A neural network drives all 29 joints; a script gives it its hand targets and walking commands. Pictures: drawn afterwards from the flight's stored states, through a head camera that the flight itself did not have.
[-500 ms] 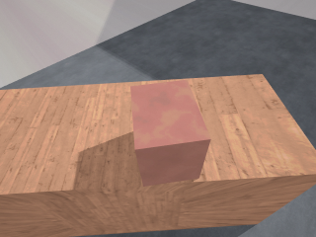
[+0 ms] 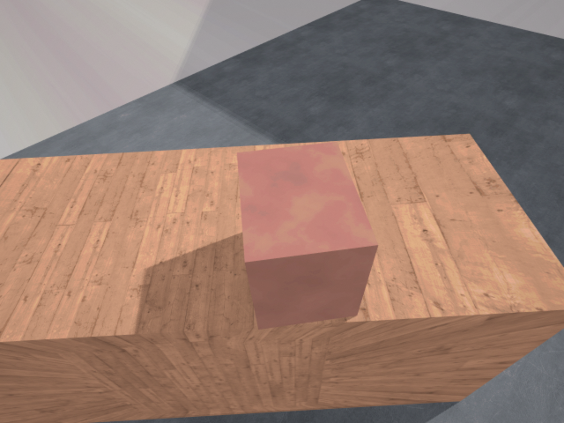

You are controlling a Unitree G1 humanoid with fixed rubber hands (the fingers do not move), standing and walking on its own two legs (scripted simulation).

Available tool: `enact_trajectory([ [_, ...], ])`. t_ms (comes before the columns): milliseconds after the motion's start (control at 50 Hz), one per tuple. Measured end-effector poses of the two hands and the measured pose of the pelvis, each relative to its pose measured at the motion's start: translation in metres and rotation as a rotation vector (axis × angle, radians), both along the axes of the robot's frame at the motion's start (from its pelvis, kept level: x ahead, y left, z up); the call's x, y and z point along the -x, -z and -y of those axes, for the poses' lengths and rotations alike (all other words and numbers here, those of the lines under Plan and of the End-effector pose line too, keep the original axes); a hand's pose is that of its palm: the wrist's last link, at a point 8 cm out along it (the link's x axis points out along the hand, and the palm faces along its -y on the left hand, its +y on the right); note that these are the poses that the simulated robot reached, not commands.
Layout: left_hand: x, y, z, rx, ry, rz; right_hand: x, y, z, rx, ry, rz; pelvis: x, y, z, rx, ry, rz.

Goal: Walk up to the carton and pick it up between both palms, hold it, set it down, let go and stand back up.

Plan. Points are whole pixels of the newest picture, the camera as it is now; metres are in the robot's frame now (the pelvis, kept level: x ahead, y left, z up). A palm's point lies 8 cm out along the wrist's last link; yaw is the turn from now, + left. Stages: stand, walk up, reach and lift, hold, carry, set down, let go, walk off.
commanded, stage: stand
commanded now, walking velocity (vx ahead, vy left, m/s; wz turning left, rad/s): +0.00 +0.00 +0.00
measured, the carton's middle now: (297, 235) +0.43 +0.00 -0.01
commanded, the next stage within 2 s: none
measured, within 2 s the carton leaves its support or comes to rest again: neither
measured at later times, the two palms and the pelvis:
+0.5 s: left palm out of the picture +0.04 +0.25 -0.13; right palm out of the picture +0.03 -0.25 -0.13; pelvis +0.00 +0.00 +0.00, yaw +1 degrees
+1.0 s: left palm out of the picture +0.04 +0.25 -0.13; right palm out of the picture +0.04 -0.25 -0.13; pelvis +0.01 +0.00 +0.00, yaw +1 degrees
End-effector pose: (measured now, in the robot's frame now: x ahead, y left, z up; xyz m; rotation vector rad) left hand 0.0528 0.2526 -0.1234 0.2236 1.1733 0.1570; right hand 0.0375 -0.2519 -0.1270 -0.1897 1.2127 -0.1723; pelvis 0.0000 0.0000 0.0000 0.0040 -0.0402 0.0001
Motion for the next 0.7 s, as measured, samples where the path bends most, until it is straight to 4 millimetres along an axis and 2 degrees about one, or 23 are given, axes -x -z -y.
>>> enact_trajectory([
  [340,0.014,0.002,-0.002,0.000,-0.019,-0.029,0.009,0.002,-0.003,-0.001,0.004,-0.027,0.001,0.000,-0.002,0.001,-0.008,-0.004],
  [700,0.015,0.003,-0.001,0.003,-0.036,-0.043,0.000,0.002,-0.004,0.001,-0.003,-0.030,-0.003,-0.001,-0.002,0.003,-0.016,-0.007],
])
